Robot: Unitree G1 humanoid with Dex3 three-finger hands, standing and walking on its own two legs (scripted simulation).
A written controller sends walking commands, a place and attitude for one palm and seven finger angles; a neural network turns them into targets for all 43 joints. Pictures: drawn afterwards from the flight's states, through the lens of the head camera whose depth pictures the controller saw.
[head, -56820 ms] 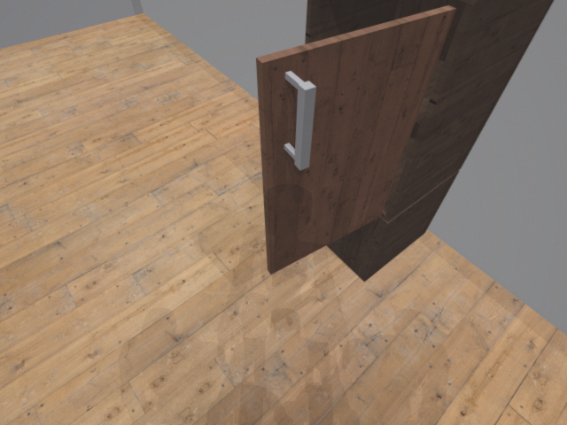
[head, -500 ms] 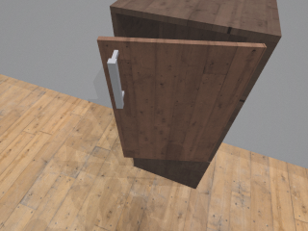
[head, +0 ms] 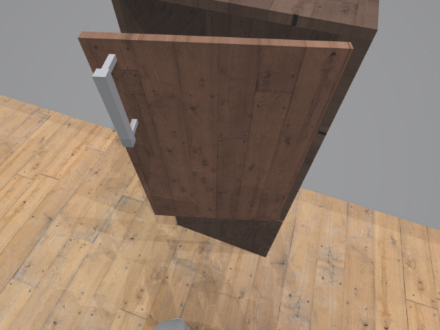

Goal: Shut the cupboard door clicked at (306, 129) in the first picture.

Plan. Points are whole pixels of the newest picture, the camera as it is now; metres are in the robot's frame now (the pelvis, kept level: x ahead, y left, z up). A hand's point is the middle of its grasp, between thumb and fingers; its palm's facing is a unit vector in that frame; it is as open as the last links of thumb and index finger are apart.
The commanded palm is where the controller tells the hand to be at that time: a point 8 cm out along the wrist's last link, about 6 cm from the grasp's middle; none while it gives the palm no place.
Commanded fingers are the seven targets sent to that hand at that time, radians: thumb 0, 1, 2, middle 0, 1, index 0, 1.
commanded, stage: come to a stop and stand still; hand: left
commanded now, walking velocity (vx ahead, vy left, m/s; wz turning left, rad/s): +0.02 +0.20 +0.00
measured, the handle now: (120, 104) +0.43 +0.20 +0.16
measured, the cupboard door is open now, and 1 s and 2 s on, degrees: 18 18 18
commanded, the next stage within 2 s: look again from close up in 0.62 s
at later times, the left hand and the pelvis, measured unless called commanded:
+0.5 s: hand out of the picture +0.00 +0.19 -0.16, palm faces +0.02 -0.96 -0.27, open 7.4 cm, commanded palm none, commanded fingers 0.00 0.90 0.90 -0.20 -0.30 -0.20 -0.30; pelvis -0.02 +0.00 +0.00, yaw +0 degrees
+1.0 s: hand out of the picture +0.05 +0.16 -0.15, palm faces -0.04 -0.97 -0.24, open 7.4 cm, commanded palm none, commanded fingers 0.00 0.90 0.90 -0.20 -0.30 -0.20 -0.30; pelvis +0.00 -0.03 +0.01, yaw -1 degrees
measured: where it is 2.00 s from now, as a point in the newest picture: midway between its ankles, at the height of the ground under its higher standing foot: outside the picture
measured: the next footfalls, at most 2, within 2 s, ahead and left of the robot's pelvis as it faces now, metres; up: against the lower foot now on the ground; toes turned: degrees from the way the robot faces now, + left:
none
